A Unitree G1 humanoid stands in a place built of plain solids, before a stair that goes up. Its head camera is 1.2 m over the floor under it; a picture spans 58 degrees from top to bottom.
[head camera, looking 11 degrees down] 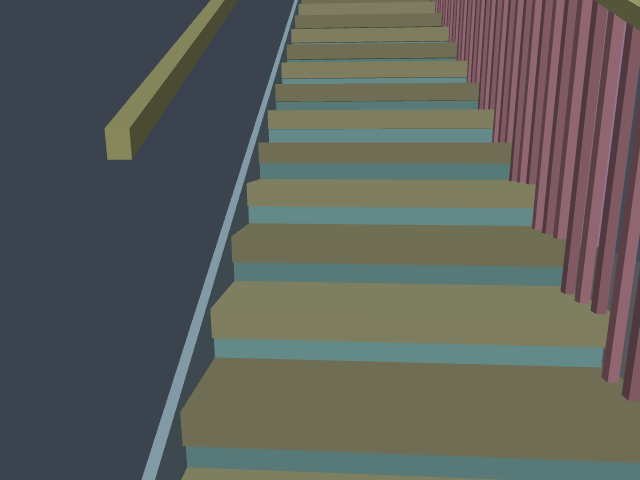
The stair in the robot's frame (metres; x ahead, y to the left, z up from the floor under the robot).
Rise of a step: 0.18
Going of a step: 0.29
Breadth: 1.26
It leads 3 degrees to the right of straight ahead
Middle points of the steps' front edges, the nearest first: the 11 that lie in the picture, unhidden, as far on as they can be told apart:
0.99 -0.26 0.54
1.28 -0.28 0.72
1.56 -0.30 0.90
1.85 -0.31 1.08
2.14 -0.33 1.26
2.43 -0.34 1.44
2.72 -0.36 1.63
3.01 -0.37 1.81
3.30 -0.39 1.99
3.59 -0.40 2.17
3.87 -0.42 2.35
